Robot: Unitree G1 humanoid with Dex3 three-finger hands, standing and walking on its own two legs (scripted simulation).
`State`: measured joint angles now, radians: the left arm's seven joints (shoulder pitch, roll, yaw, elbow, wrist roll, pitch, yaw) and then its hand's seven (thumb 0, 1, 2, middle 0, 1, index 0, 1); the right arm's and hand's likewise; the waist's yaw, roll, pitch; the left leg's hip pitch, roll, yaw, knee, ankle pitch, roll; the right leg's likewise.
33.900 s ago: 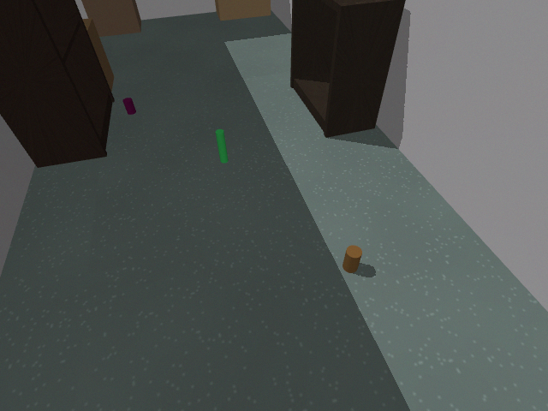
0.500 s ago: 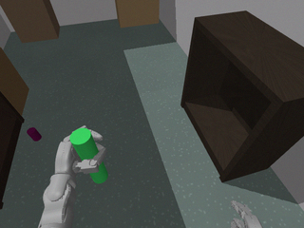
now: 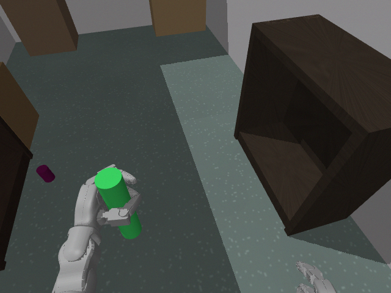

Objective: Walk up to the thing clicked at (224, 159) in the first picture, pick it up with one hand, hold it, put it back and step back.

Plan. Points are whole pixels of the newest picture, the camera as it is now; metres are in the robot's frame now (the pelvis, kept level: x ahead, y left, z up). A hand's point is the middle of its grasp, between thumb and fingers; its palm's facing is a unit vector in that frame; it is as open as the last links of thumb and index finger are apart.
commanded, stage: hold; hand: left
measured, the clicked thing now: (121, 207) +0.31 +0.17 +0.02
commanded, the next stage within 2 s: crouch in 0.28 s
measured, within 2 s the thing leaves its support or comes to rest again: neither
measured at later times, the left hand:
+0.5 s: hand (123, 204) +0.30 +0.16 +0.05, palm faces +0.02 -1.00 +0.00, open 6.3 cm
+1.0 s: hand (138, 238) +0.31 +0.17 -0.16, palm faces +0.02 -1.00 +0.00, open 6.3 cm
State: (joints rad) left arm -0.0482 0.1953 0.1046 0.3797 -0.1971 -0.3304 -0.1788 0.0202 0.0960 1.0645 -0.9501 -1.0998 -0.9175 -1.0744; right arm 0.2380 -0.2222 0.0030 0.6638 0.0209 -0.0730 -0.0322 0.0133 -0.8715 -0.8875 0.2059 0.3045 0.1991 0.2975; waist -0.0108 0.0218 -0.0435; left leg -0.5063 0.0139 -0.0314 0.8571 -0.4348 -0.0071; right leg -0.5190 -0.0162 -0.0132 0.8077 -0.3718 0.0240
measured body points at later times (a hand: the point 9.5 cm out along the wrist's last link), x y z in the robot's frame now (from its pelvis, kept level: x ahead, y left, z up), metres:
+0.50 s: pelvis -0.01 -0.01 +0.00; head +0.02 +0.00 +0.45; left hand +0.29 +0.21 +0.05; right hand +0.14 -0.25 -0.10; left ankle +0.00 +0.12 -0.70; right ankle +0.02 -0.14 -0.70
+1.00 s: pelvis -0.03 -0.01 -0.14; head +0.10 +0.01 +0.29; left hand +0.30 +0.22 -0.16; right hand +0.12 -0.27 -0.25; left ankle +0.00 +0.12 -0.70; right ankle +0.02 -0.14 -0.70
